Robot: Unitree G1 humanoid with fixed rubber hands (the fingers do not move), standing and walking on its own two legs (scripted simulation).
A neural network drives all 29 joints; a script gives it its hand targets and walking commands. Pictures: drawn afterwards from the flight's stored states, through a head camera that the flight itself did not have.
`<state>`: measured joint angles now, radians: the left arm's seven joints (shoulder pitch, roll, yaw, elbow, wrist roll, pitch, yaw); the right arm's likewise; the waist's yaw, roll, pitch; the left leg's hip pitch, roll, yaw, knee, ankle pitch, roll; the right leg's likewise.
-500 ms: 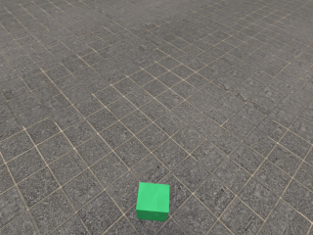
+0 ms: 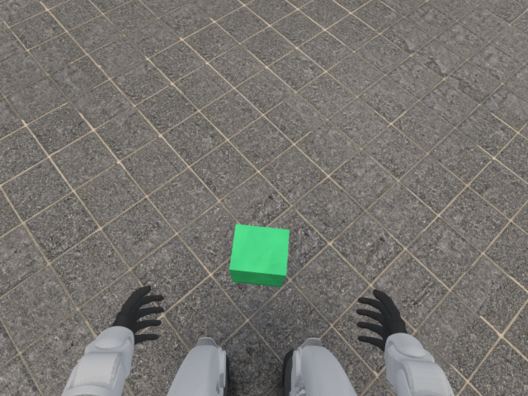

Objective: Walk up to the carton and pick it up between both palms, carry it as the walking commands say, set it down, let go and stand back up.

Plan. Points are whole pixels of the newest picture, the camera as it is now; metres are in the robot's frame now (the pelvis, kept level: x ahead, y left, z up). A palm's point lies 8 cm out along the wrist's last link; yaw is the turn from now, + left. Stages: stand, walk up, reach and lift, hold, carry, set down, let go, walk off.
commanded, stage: reach and lift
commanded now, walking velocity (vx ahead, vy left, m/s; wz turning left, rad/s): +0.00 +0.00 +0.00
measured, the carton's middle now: (259, 257) +0.46 +0.00 -0.60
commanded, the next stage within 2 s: none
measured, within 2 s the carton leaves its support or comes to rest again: neither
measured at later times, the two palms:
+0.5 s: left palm (162, 246) +0.37 +0.18 -0.15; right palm (355, 254) +0.36 -0.17 -0.14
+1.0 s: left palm (184, 209) +0.47 +0.17 -0.21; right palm (340, 223) +0.44 -0.17 -0.21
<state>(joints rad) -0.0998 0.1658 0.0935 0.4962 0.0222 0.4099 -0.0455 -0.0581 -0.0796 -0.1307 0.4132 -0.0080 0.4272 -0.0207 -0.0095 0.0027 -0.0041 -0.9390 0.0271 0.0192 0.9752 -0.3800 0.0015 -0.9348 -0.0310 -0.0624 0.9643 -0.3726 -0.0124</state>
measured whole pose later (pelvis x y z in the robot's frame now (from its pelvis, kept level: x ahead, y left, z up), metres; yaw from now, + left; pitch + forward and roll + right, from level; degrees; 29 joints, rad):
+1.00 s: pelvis -0.05 +0.02 -0.05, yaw -2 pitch +28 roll -2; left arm -1.17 0.27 0.17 0.56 -0.06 0.22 0.09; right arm -1.12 -0.19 -0.24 0.51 0.05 0.21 -0.13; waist -0.01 0.02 0.54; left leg -1.30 0.01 -0.01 1.17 -0.36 0.01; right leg -1.29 0.00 -0.01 1.13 -0.33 0.02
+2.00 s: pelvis -0.08 +0.03 -0.31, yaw -3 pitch +30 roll -2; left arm -1.38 0.32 0.04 0.91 -0.21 0.13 0.19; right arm -1.38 -0.31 -0.12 0.93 0.19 0.13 -0.17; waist 0.00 0.00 0.52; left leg -2.07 -0.04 -0.03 2.14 -0.59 0.00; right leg -2.07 0.04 0.04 2.09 -0.55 0.08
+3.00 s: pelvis -0.08 +0.02 -0.34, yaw -3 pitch +31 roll -1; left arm -1.56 0.30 -0.02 1.19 -0.21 0.02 0.13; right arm -1.58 -0.26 -0.07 1.23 0.21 0.01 -0.17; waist 0.01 -0.01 0.52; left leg -2.19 -0.04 -0.04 2.25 -0.60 -0.03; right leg -2.21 0.05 0.03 2.21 -0.55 0.06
